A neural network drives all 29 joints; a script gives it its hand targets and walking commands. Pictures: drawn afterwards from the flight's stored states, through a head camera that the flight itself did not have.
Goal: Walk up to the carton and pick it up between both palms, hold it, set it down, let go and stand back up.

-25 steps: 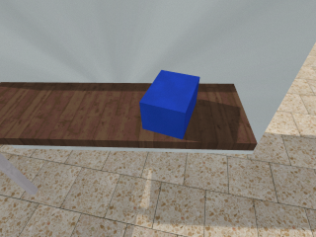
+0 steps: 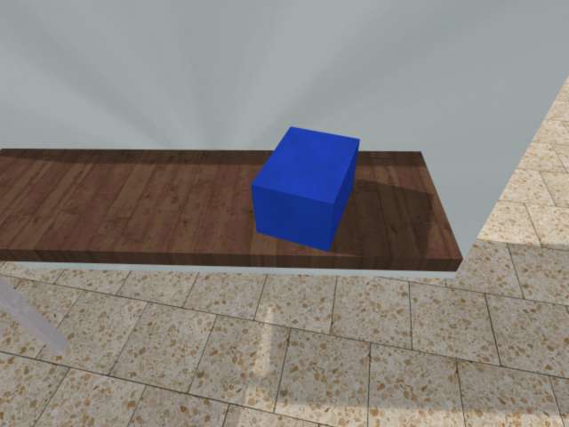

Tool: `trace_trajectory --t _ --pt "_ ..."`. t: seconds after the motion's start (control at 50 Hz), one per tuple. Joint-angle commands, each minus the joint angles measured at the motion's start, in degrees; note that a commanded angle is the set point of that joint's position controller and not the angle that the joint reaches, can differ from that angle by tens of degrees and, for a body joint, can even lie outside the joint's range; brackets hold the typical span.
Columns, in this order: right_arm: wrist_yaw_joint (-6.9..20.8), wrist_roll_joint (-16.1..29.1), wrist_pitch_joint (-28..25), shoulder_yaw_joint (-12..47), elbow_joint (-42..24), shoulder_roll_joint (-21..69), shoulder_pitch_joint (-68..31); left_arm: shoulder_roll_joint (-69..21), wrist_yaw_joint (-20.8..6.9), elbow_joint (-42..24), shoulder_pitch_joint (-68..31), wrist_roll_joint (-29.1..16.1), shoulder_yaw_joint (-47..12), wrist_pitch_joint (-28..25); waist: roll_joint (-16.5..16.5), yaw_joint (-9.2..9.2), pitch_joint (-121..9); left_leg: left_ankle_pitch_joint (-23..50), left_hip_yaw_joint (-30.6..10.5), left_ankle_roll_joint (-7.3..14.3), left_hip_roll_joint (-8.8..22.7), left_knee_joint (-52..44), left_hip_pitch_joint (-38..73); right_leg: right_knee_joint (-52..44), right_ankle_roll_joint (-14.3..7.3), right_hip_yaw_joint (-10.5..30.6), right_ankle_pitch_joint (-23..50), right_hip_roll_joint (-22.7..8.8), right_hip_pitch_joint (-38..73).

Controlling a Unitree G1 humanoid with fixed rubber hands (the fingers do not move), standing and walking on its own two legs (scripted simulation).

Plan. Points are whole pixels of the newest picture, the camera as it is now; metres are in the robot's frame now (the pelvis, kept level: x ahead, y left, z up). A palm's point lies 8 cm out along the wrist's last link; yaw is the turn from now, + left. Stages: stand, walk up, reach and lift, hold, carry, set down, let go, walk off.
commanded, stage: stand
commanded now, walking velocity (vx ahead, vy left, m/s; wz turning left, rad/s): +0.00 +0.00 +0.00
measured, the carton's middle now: (308, 185) +0.66 -0.01 -0.06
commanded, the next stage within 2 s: walk up in 0.32 s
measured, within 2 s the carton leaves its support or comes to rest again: neither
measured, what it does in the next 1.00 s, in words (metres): steps to the right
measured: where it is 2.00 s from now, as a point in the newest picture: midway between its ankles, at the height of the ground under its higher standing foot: outside the picture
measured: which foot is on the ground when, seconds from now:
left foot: down 0.00-0.82, up 0.84-1.00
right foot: down 0.00-1.00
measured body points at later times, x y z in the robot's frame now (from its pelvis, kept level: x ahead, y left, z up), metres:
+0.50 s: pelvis +0.00 +0.00 +0.00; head -0.01 +0.00 +0.45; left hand +0.09 +0.29 -0.13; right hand +0.09 -0.30 -0.12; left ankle +0.04 +0.12 -0.74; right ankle +0.04 -0.12 -0.74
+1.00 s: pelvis +0.07 -0.09 +0.01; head +0.03 -0.12 +0.46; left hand +0.08 +0.25 -0.08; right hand +0.13 -0.40 -0.13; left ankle +0.07 +0.10 -0.66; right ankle +0.08 -0.14 -0.74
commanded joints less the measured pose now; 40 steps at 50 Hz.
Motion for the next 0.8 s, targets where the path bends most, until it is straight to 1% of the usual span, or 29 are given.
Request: trace_trajectory --t 0.0,0.06,0.1,0.14,0.16,0.2,0.26,0.28,0.3,0.34,0.4,0.44,0.46,0.48,0.5,0.52,0.54,0.56,0.58,0.6,0.62,0.64,0.66,0.68,0.7,0.72,0.74,0.76,0.78 --pt "0.0 0.6 -1.5 -2.4 1.4 -12.3 -1.4 12.4 -0.1 -1.2 -1.0 -0.1 2.0 -1.4 3.4 -0.74 -4.4 -3.8 -7.8 1.5 7.2 -6.3 6.5 -6.0 -1.7 8.0 -2.9 -7.2 7.2" --pt "-0.3 0.2 -1.5 -2.4 1.9 -12.8 -1.1 13.6 0.2 -1.6 -2.5 -0.1 2.3 -1.4 0.9 -0.47 -4.1 -4.1 -7.1 1.5 6.6 -6.7 6.4 -5.9 -1.6 8.4 -3.3 -7.0 7.1" --pt "-0.2 0.7 -1.7 -2.1 1.2 -11.9 -2.6 12.3 0.1 -1.8 -2.1 -0.2 2.1 -1.2 2.4 -0.3 -3.9 -3.8 -8.2 1.8 7.8 -6.2 6.6 -5.9 -2.1 8.4 -2.2 -7.3 6.8" --pt "-0.3 0.5 -1.6 -2.3 1.1 -12.3 -2.9 12.1 0.1 -1.7 -1.9 0.0 2.0 -1.1 3.6 -0.39 -5.2 -3.2 -7.0 1.3 6.8 -5.6 8.0 -6.2 -2.1 8.6 -2.5 -7.3 6.9" --pt "-0.1 0.3 -1.5 -2.2 1.5 -12.2 -2.6 12.2 0.0 -1.9 -3.1 -0.1 1.9 -1.3 1.6 -0.78 -5.2 -4.3 -7.7 1.7 7.5 -6.1 7.3 -6.2 -1.8 8.0 -3.0 -7.4 7.0" --pt "0.1 0.6 -1.5 -1.7 1.8 -10.9 -1.1 12.6 0.1 -1.8 -1.4 -0.6 2.2 -1.4 2.8 -0.7 -5.2 -3.6 -7.3 1.4 7.0 -6.6 6.7 -5.4 -1.9 8.5 -2.9 -7.4 7.9" --pt "0.0 0.3 -1.4 -2.0 1.2 -11.7 -2.9 11.5 0.0 -1.7 -1.2 0.0 1.9 -1.3 2.1 0.47 -5.4 -3.3 -7.4 1.6 7.3 -6.0 6.5 -5.8 -1.7 7.7 -1.9 -7.7 8.6" --pt "-0.2 0.5 -1.4 -2.3 1.4 -11.9 -2.1 12.6 0.0 -1.5 -1.5 0.2 2.1 -1.3 1.1 -0.62 -4.4 -4.8 -7.6 1.4 7.1 -6.1 6.6 -6.1 -1.9 8.2 -3.2 -7.1 6.9" --pt "-0.3 0.4 -1.5 -2.1 1.9 -11.8 -1.1 11.7 0.1 -1.4 -1.0 0.0 1.8 -1.5 2.7 -0.25 -4.8 -3.1 -8.1 1.8 7.3 -6.5 6.4 -6.1 -2.0 8.4 -2.2 -7.7 7.9" --pt "-0.4 0.6 -1.5 -2.6 1.5 -12.9 -1.6 12.7 0.1 -1.7 -2.0 0.0 2.0 -1.3 2.0 -0.92 -4.9 -3.2 -7.4 1.4 6.6 -5.8 6.4 -6.2 -2.1 8.1 -3.0 -7.2 7.4" --pt "-0.3 0.6 -1.4 -2.3 1.4 -11.6 -2.3 12.7 0.1 -1.5 -1.1 0.0 1.9 -1.4 3.6 0.16 -4.6 -4.7 -7.6 1.6 6.9 -6.2 5.2 -6.3 -1.8 8.5 -3.0 -7.6 7.9" --pt "-0.2 0.4 -1.5 -2.1 1.3 -12.3 -2.0 12.0 0.1 -1.6 -1.6 -0.2 1.9 -1.3 2.7 -0.37 -5.8 -3.5 -7.4 1.3 7.1 -5.7 6.9 -5.7 -2.0 8.1 -3.1 -7.7 7.9" --pt "-0.1 0.5 -1.4 -2.4 1.6 -11.6 -1.4 12.6 0.2 -1.3 -1.7 0.1 2.2 -1.1 -0.1 -0.82 -5.9 -4.2 -7.7 1.5 7.1 -6.1 7.2 -5.8 -2.2 7.8 -3.5 -7.3 7.4" --pt "-0.2 0.4 -1.6 -2.3 1.4 -12.6 -2.1 11.9 0.2 -1.5 -1.0 -0.3 1.9 -1.1 3.4 -0.71 -3.8 -4.1 -7.7 1.5 7.4 -5.7 6.9 -6.4 -2.4 8.7 -3.1 -7.4 5.8" --pt "0.4 -0.7 -1.6 -4.3 0.1 -15.4 1.6 14.9 -1.0 -6.2 1.3 1.1 3.8 -1.3 1.6 0.16 -7.0 -27.2 -6.3 4.7 4.8 -5.2 9.6 -3.4 -4.1 8.0 -24.7 -3.6 3.9" --pt "0.5 -1.8 -1.5 -5.2 0.3 -16.5 3.9 14.8 -1.6 -6.2 1.7 1.5 4.4 -0.9 4.0 -1.04 -3.9 -34.8 -8.9 5.4 6.5 -6.4 12.1 -1.4 -4.1 8.8 -31.0 -3.1 -4.6" --pt "0.6 -2.2 -1.5 -5.8 0.3 -17.2 5.0 14.4 -2.0 -6.8 0.6 1.6 4.2 -1.0 6.7 -2.24 -1.4 -38.6 -12.9 6.3 8.7 -9.8 14.4 2.2 -2.5 6.1 -29.8 -1.3 -11.0" --pt "0.4 -2.5 -1.6 -6.2 0.0 -18.2 4.3 13.4 -2.4 -7.3 -0.4 1.5 4.0 -1.0 9.8 -2.61 2.1 -39.5 -18.0 8.5 12.9 -12.8 16.5 9.6 -1.5 2.2 -23.5 1.1 -16.9" --pt "0.3 -2.6 -2.0 -6.8 -0.6 -19.2 5.7 13.9 -2.2 -7.7 -0.5 2.0 4.5 -1.2 9.5 -3.48 2.2 -32.9 -22.4 11.6 18.3 -13.9 18.3 17.9 -0.3 -0.1 -17.4 0.4 -18.2" --pt "0.0 -2.7 -2.4 -6.9 -0.4 -18.1 5.7 13.9 -2.0 -7.6 -1.1 1.9 4.5 -1.2 5.6 -3.16 3.9 -23.5 -21.2 13.0 17.9 -12.3 20.7 20.4 0.5 0.5 -16.5 -1.0 -20.6" --pt "-0.1 -2.2 -2.5 -7.0 0.3 -18.3 7.7 13.7 -2.0 -7.9 -0.1 2.0 4.9 -1.6 6.1 -3.27 2.4 -17.1 -20.3 13.0 18.6 -10.6 23.3 21.2 0.5 1.1 -19.0 -1.7 -20.8" --pt "-0.2 -1.9 -2.5 -6.9 0.1 -18.5 7.6 13.8 -2.1 -8.3 -0.5 1.9 4.9 -1.8 6.2 -3.12 2.5 -13.8 -19.8 13.4 19.0 -9.8 25.0 21.1 0.7 1.4 -21.0 -2.8 -22.4" --pt "0.1 -1.7 -2.4 -6.5 -0.7 -18.0 6.9 13.5 -2.2 -8.9 0.1 1.5 4.5 -1.9 6.9 -2.79 1.7 -11.4 -17.4 12.9 17.9 -8.7 24.0 19.7 0.5 0.7 -21.3 -2.7 -20.6" --pt "0.1 -1.6 -2.1 -6.6 -2.1 -18.2 4.8 13.6 -2.6 -8.4 0.9 1.5 4.7 -1.6 7.2 -1.85 2.9 -17.6 -15.1 12.5 16.6 -9.1 17.3 17.0 0.5 0.3 -20.1 -2.9 -15.4" --pt "0.6 -1.8 -1.7 -6.6 -2.9 -18.1 3.2 14.0 -3.1 -8.1 1.6 1.4 5.0 -1.4 9.5 -1.28 3.7 -23.2 -13.6 11.7 14.9 -10.3 10.5 15.2 0.3 -0.6 -19.2 -2.2 -10.0" --pt "0.9 -2.0 -1.5 -6.8 -3.8 -18.8 1.2 14.4 -3.5 -7.6 3.8 1.3 5.4 -0.9 13.1 -0.06 5.7 -28.4 -12.3 10.9 13.7 -10.8 4.7 13.1 -0.1 -1.7 -18.3 -1.5 -6.1" --pt "1.1 -2.2 -1.1 -6.7 -4.3 -19.4 -2.0 13.4 -3.5 -6.6 8.2 1.1 5.7 -0.8 13.3 2.91 6.6 -28.8 -9.9 9.9 13.4 -8.6 -1.7 8.3 -1.1 -2.7 -14.5 -1.7 1.2" --pt "1.3 -2.1 -0.7 -6.1 -4.9 -17.3 -3.4 14.1 -3.0 -4.4 13.6 0.9 6.2 -1.1 9.1 5.41 6.5 -29.1 -6.6 8.1 9.9 -2.0 -7.6 3.6 -1.7 -3.2 -12.0 -0.1 9.8" --pt "1.3 -2.1 -0.3 -5.1 -5.5 -13.7 -4.2 15.2 -2.4 -3.0 20.3 1.2 7.0 -1.6 0.6 7.99 3.9 -26.9 -1.4 5.6 4.9 11.3 -14.9 -3.8 -3.4 4.6 -15.5 -1.7 18.9"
